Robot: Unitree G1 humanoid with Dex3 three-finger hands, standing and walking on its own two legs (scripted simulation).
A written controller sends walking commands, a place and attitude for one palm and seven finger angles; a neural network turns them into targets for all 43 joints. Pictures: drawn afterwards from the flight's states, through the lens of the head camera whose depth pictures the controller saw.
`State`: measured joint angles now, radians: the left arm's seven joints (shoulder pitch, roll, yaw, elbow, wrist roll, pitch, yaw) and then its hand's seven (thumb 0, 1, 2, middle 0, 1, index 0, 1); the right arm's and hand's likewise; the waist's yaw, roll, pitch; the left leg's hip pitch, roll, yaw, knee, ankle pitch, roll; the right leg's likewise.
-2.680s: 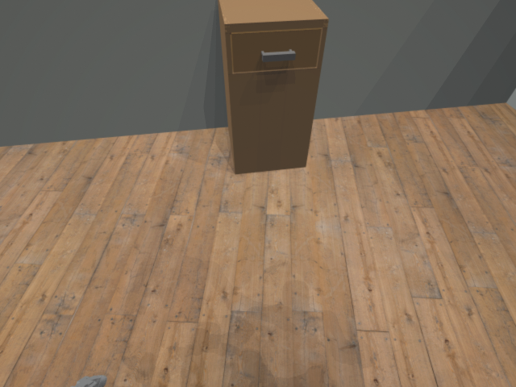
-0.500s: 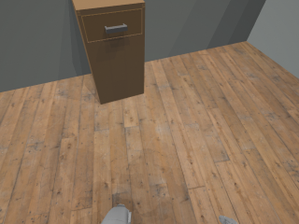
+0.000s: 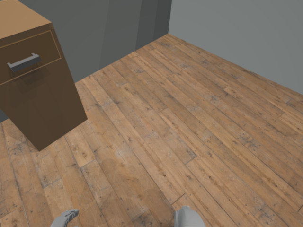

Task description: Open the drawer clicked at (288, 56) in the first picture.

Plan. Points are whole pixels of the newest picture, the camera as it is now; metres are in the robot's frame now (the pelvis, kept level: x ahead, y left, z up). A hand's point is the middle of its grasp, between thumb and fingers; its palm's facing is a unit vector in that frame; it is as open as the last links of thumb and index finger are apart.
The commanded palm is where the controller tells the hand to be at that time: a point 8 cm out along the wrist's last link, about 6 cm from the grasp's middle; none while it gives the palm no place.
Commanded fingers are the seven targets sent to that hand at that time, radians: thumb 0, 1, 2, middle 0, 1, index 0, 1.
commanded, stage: walk to a spot facing it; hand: left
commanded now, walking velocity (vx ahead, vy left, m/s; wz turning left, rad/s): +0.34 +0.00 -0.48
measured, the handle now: (23, 61) +0.84 +0.65 -0.08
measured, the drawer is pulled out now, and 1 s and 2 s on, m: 0.00 0.00 0.00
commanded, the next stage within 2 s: turn to face it in 0.88 s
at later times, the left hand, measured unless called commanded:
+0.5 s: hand (112, 180) +0.30 +0.14 -0.17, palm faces -0.13 -0.97 -0.22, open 7.2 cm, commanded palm none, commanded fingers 0.00 0.90 0.90 -0.20 -0.30 -0.20 -0.30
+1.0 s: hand (135, 129) +0.52 +0.07 -0.18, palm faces -0.37 -0.91 -0.17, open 7.3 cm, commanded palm none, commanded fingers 0.00 0.90 0.90 -0.20 -0.30 -0.20 -0.30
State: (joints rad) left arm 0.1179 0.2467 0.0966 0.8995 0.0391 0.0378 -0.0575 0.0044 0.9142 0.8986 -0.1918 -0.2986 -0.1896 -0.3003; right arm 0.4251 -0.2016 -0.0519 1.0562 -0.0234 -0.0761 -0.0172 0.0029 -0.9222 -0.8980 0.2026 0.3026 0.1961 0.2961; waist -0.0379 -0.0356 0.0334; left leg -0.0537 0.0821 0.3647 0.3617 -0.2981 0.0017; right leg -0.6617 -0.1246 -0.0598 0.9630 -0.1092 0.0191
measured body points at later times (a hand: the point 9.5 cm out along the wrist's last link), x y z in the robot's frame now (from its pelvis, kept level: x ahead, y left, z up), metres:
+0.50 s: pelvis +0.21 -0.05 +0.00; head +0.22 -0.05 +0.45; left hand +0.30 +0.19 -0.15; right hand +0.25 -0.30 -0.14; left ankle +0.31 +0.07 -0.71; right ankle +0.17 -0.14 -0.74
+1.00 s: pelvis +0.40 -0.08 +0.00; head +0.43 -0.08 +0.44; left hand +0.54 +0.12 -0.16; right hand +0.25 -0.26 -0.15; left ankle +0.35 +0.05 -0.74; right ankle +0.46 -0.24 -0.70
